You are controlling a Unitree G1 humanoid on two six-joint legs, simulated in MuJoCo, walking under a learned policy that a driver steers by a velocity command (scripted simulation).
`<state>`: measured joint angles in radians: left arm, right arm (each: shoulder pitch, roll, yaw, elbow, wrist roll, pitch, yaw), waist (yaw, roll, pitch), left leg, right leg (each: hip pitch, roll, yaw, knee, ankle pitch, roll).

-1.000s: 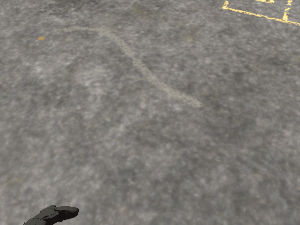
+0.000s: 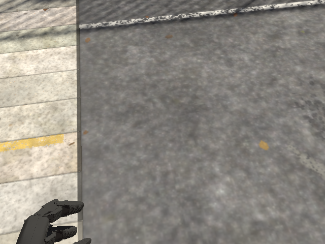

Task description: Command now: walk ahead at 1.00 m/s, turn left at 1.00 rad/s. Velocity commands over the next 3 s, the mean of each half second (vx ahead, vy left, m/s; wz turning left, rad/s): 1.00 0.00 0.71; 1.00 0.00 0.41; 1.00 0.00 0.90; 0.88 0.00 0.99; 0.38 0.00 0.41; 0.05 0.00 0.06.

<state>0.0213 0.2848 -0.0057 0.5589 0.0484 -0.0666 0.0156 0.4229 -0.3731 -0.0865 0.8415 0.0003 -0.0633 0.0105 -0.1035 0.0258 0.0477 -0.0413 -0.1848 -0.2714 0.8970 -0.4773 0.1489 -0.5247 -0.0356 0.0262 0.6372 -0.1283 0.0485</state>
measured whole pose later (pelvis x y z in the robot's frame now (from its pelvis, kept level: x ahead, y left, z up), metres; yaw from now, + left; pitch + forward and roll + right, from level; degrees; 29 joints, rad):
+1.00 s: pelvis +0.92 +0.21 +0.03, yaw +34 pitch +0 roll -3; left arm 0.30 0.29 0.05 0.81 0.04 -0.08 -0.01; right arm 0.26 -0.31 -0.04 0.84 -0.02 -0.04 0.02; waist 0.00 0.03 0.03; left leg -0.52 0.02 -0.02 1.32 -0.27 0.13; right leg -0.20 -0.02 -0.18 0.48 -0.28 -0.01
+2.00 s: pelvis +1.49 +0.92 +0.02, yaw +88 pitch +1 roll -3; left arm 0.48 0.33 0.07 0.87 0.03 -0.08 0.00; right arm -0.02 -0.34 -0.05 0.60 -0.03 0.01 0.09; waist 0.07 0.03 0.03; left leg -0.78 0.07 0.04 1.06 -0.10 0.11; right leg 0.04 -0.03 -0.28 0.30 -0.35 0.05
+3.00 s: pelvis +1.49 +1.32 +0.02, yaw +101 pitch +0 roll -1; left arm 0.10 0.23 0.05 0.84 0.01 -0.02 0.01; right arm 0.19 -0.21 -0.05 0.95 0.00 0.02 -0.03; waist 0.01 -0.03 0.02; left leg -0.14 -0.04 -0.05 0.53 -0.40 0.04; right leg -0.33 0.00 -0.02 0.52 -0.20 0.00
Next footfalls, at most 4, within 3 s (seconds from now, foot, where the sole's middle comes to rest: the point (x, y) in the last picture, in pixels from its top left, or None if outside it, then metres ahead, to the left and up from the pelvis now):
0.40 left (127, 228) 0.52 0.12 -0.74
0.82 right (122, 129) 1.01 0.13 -0.74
1.28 left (42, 100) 1.25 0.55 -0.74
1.68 right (2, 58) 1.62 0.83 -0.74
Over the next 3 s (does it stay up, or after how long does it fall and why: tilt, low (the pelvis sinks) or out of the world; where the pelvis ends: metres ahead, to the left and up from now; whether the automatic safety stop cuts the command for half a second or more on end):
stays up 1.49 1.32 0.02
